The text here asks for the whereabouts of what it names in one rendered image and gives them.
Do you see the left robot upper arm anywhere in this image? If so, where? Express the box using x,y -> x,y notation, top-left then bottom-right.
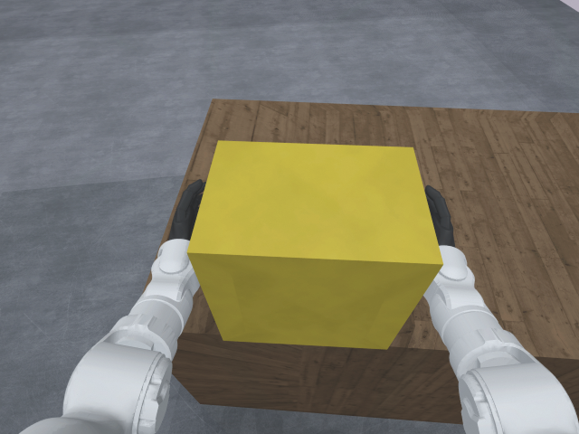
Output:
19,342 -> 173,434

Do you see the right robot forearm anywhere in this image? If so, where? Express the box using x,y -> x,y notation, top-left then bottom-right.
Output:
423,245 -> 579,434

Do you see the robot right hand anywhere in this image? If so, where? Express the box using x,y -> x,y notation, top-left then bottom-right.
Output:
425,185 -> 455,248

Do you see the pedestal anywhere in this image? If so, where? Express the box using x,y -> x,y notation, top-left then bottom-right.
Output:
142,99 -> 579,424

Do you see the carton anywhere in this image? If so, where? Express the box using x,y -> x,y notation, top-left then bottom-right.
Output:
187,140 -> 443,350

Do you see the right robot upper arm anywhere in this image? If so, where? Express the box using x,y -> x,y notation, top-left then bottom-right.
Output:
459,363 -> 578,434

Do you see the left robot forearm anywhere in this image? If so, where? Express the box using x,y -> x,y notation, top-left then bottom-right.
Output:
63,239 -> 200,413

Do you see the robot left hand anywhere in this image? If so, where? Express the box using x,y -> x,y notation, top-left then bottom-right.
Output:
168,179 -> 206,241

